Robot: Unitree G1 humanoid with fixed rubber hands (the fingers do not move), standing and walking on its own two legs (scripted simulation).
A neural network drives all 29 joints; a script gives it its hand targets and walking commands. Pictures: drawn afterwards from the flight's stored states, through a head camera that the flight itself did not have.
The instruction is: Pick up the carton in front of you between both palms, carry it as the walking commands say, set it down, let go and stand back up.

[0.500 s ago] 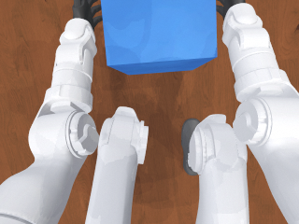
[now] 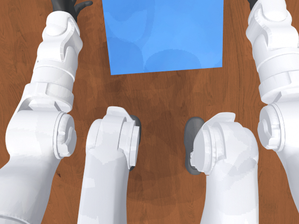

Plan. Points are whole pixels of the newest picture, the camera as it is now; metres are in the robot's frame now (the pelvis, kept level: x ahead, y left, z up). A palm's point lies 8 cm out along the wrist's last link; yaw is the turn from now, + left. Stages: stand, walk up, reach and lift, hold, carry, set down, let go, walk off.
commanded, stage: set down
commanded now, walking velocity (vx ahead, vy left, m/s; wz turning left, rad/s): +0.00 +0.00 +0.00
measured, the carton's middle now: (161, 28) +0.50 +0.02 -0.24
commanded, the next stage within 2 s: let go in 0.94 s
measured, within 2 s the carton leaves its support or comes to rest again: neither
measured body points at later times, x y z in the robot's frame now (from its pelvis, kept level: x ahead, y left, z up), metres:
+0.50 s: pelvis +0.01 +0.00 +0.12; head +0.34 +0.00 +0.43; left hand +0.53 +0.21 +0.00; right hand +0.56 -0.17 +0.00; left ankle +0.11 +0.11 -0.33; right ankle +0.11 -0.12 -0.33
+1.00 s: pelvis +0.04 -0.01 +0.26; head +0.33 -0.01 +0.60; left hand +0.52 +0.22 +0.15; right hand +0.56 -0.18 +0.15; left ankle +0.11 +0.11 -0.33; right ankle +0.11 -0.12 -0.33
